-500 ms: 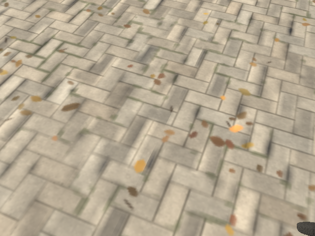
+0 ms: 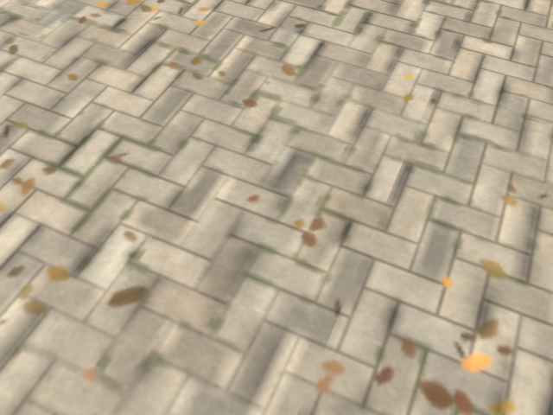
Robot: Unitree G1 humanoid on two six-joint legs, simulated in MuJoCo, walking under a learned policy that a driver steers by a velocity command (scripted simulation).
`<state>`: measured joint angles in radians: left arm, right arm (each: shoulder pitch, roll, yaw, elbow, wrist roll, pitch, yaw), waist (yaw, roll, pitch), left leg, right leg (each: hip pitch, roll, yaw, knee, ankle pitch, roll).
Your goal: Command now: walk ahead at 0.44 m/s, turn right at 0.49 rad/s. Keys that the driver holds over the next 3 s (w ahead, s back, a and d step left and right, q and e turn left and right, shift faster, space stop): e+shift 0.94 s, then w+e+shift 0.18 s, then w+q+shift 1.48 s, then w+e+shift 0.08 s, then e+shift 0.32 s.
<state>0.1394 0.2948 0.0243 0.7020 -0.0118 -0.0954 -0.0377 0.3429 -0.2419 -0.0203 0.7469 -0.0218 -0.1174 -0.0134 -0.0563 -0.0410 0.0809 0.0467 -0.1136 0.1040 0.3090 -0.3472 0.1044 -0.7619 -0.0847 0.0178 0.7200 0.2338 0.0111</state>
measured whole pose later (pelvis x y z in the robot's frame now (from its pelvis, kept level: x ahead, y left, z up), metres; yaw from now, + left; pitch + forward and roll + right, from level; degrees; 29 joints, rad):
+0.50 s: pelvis +0.25 +0.00 +0.00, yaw -26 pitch +1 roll +2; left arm 0.20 0.34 0.09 0.60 -0.03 0.05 0.05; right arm 0.06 -0.30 -0.05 0.64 -0.01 -0.02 -0.04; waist 0.03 0.01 0.09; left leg -0.60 -0.05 -0.25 0.84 -0.23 -0.10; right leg -0.33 0.24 0.32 0.46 -0.09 -0.09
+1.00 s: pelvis +0.35 +0.03 +0.01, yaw -55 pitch +1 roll +1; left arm 0.24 0.33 0.08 0.58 -0.03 0.08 0.01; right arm 0.11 -0.25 -0.05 0.67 -0.02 0.01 -0.04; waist 0.00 -0.02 0.08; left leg -0.23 0.03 0.15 0.39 -0.18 0.03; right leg -0.56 -0.10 0.02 1.06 -0.35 0.12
